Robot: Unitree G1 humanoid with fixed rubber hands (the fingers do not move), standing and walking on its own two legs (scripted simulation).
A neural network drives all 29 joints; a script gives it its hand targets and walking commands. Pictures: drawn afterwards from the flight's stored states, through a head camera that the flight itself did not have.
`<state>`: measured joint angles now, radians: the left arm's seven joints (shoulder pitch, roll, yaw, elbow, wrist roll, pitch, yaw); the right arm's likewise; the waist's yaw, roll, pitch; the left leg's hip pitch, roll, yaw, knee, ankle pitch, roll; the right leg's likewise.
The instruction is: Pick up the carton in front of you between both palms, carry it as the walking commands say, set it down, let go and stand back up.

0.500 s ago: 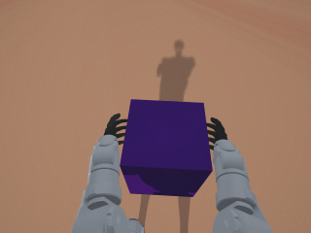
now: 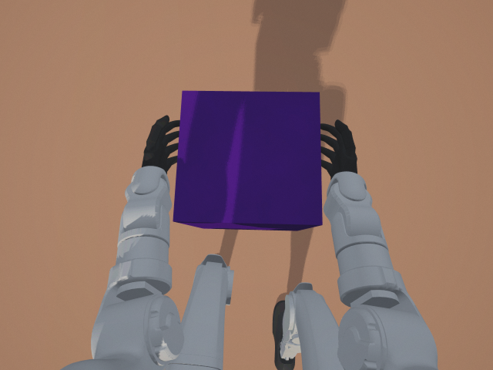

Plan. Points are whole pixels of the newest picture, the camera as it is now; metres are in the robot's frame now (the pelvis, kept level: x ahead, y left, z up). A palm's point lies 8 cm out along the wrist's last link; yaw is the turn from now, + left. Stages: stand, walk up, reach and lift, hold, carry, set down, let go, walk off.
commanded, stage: set down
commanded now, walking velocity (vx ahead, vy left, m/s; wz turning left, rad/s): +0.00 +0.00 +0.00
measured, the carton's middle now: (250, 173) +0.42 +0.08 -0.14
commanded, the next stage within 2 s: none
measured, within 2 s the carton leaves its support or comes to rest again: neither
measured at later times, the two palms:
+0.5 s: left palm (168, 174) +0.42 +0.25 -0.23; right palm (306, 170) +0.47 -0.04 -0.22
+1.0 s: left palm (173, 182) +0.44 +0.28 -0.38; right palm (285, 173) +0.51 -0.02 -0.38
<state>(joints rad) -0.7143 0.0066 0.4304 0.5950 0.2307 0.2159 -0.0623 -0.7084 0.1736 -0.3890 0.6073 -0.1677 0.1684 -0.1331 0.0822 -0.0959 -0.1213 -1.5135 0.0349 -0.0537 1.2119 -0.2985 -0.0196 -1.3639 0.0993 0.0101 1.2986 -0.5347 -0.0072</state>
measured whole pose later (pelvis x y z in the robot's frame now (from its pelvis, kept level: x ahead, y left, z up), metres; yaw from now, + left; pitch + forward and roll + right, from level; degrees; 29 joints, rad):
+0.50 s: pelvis -0.02 +0.01 -0.12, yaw -3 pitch +46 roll -5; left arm -0.96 0.06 0.45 0.63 0.18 0.26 0.01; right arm -1.02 0.03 -0.37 0.73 -0.12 0.20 -0.13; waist 0.11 -0.10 -0.11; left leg -2.07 0.03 -0.05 1.62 -0.36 0.00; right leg -1.90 0.11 0.01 1.73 -0.63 0.03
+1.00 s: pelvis -0.05 +0.00 -0.22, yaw -3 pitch +45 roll -3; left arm -1.27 0.20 0.46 0.76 0.13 0.28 0.01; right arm -1.40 -0.12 -0.24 0.90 -0.06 0.24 -0.18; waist 0.18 -0.11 0.18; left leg -2.35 0.04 -0.06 1.91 -0.35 -0.02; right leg -2.19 0.14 -0.01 2.07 -0.67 0.03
